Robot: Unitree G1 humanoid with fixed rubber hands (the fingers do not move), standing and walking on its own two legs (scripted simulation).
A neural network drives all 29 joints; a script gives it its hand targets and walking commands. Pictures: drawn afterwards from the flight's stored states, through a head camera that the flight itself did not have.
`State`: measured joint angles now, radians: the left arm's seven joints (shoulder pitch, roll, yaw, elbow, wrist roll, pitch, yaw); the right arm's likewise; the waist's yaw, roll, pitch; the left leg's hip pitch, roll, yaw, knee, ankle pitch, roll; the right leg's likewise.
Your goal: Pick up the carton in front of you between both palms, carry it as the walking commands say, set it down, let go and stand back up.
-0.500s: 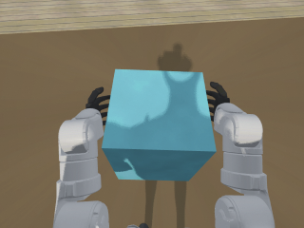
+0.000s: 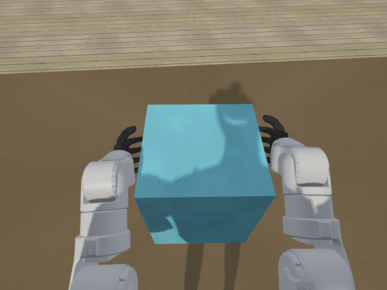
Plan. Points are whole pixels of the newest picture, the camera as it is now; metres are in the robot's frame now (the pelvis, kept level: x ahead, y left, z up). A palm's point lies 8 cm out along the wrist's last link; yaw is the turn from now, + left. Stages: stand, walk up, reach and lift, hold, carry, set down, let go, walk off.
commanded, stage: carry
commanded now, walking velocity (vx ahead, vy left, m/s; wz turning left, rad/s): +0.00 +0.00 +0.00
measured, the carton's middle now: (200, 179) +0.36 +0.00 +0.03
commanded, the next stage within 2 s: none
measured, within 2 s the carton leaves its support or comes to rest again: neither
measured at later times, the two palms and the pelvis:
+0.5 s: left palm (118, 170) +0.33 +0.15 +0.11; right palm (281, 162) +0.34 -0.15 +0.12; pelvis -0.02 +0.01 +0.00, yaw +0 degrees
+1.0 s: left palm (109, 182) +0.29 +0.16 +0.13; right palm (288, 174) +0.30 -0.14 +0.13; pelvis -0.04 +0.01 +0.00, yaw +0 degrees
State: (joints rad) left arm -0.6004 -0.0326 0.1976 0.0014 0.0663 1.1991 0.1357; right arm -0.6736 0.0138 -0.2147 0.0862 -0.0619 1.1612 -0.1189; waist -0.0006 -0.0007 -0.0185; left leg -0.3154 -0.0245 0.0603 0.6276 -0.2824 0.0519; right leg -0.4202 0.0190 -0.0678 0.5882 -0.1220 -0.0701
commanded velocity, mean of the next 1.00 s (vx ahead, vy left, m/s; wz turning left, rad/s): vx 0.00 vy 0.00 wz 0.00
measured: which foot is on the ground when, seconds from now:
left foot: down 0.00-1.00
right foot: down 0.00-1.00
